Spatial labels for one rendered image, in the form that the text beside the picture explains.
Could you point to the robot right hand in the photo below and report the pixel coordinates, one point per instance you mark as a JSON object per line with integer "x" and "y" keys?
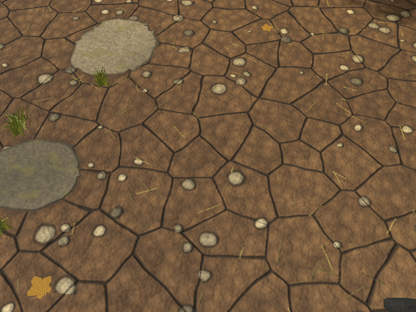
{"x": 400, "y": 304}

